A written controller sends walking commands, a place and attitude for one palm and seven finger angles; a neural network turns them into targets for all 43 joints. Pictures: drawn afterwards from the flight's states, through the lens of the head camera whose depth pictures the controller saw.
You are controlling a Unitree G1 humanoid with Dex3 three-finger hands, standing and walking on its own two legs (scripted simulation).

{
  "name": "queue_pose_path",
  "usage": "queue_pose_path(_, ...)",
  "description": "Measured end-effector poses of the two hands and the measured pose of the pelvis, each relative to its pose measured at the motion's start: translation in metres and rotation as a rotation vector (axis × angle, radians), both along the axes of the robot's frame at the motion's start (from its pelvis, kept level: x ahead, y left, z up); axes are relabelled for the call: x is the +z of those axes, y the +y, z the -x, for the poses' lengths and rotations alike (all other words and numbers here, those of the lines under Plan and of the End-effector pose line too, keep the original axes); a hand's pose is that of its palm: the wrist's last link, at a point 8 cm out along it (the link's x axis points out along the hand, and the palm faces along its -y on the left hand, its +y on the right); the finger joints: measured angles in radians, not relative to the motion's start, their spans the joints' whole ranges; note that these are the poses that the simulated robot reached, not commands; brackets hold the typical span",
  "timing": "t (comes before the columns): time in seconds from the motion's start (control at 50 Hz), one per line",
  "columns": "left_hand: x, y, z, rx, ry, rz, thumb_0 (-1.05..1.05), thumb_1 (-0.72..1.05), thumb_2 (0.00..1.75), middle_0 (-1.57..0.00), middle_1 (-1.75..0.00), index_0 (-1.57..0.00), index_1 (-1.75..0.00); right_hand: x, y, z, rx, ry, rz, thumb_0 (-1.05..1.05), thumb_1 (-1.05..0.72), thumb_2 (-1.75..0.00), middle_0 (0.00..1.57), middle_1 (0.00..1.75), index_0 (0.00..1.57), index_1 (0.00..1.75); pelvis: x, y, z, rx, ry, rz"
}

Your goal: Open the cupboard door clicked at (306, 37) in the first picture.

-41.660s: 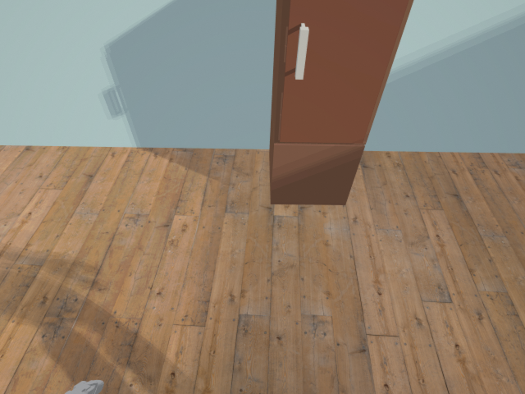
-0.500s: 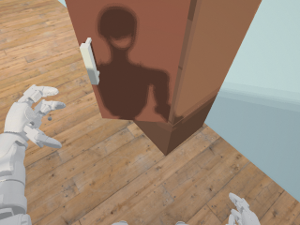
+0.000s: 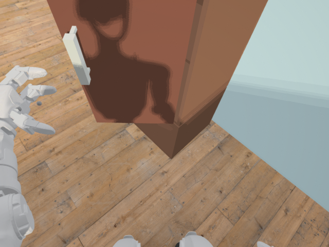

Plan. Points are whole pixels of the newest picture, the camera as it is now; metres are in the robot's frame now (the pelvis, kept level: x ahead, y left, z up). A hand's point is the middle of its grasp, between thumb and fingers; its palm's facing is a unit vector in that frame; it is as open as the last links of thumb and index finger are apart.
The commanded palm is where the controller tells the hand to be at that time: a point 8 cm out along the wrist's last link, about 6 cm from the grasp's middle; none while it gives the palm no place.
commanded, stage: move the hooked fingers beside the handle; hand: left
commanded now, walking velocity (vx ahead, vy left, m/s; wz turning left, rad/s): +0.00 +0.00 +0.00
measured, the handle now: (80, 56) +0.59 +0.24 +0.08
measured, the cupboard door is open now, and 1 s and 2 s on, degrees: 46 46 46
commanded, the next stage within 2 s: slide the fingers in behind the handle in 1.82 s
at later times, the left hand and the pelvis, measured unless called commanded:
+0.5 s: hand (49, 80) +0.49 +0.29 +0.09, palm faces +0.00 -1.00 -0.01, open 14.0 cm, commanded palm +0.48 +0.33 +0.09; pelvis +0.00 +0.00 -0.01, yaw +0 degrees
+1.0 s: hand (53, 66) +0.54 +0.30 +0.08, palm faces -0.01 -1.00 -0.02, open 14.0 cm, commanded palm +0.53 +0.33 +0.08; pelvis +0.01 +0.01 -0.02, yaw -2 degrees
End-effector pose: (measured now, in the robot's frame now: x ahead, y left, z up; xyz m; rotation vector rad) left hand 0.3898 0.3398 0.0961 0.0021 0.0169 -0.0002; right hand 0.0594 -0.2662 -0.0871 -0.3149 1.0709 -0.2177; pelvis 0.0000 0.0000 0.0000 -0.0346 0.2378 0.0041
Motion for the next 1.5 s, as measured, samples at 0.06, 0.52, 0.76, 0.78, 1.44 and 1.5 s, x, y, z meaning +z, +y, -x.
queue_pose_path(0.06, 0.000, 0.001, -0.007, 0.002, -0.002, 0.000, -0.01, -0.50, 0.30, -0.30, -1.20, -0.30, -1.20, -0.001, 0.002, 0.002, -0.006, 0.014, -0.003, 0.01, -0.90, -0.90, 0.20, 0.30, 0.21, 0.30, -0.001, 0.001, 0.000, -0.002, 0.008, 0.002)
queue_pose_path(0.52, -0.002, 0.002, -0.079, -0.002, 0.038, -0.015, -0.01, -0.50, 0.30, -0.30, -1.20, -0.30, -1.20, -0.010, 0.000, 0.058, -0.083, 0.243, 0.038, 0.00, -0.90, -0.90, 0.20, 0.30, 0.21, 0.30, -0.014, 0.004, 0.004, -0.002, 0.104, 0.023)
queue_pose_path(0.76, -0.002, 0.009, -0.118, 0.010, 0.057, -0.021, -0.01, -0.50, 0.30, -0.30, -1.20, -0.30, -1.20, -0.006, 0.007, 0.095, -0.154, 0.384, 0.043, 0.00, -0.90, -0.90, 0.20, 0.30, 0.21, 0.30, -0.018, 0.006, -0.001, -0.012, 0.160, 0.037)
queue_pose_path(0.78, -0.001, 0.009, -0.121, 0.010, 0.054, -0.022, -0.01, -0.50, 0.30, -0.30, -1.20, -0.30, -1.20, -0.005, 0.008, 0.097, -0.156, 0.394, 0.044, 0.00, -0.90, -0.90, 0.20, 0.30, 0.21, 0.30, -0.018, 0.006, -0.001, -0.011, 0.166, 0.039)
queue_pose_path(1.44, -0.004, 0.011, -0.107, 0.015, 0.036, -0.020, -0.01, -0.50, 0.30, -0.30, -1.20, -0.30, -1.20, -0.007, 0.010, 0.042, -0.100, 0.300, 0.013, 0.00, -0.90, -0.90, 0.20, 0.30, 0.21, 0.30, -0.013, 0.009, -0.015, -0.003, 0.141, 0.045)
queue_pose_path(1.5, -0.003, 0.009, -0.105, 0.012, 0.021, -0.019, -0.01, -0.50, 0.30, -0.30, -1.20, -0.30, -1.20, -0.009, 0.008, 0.043, -0.094, 0.300, 0.020, 0.00, -0.90, -0.90, 0.20, 0.30, 0.21, 0.30, -0.014, 0.008, -0.012, -0.001, 0.140, 0.045)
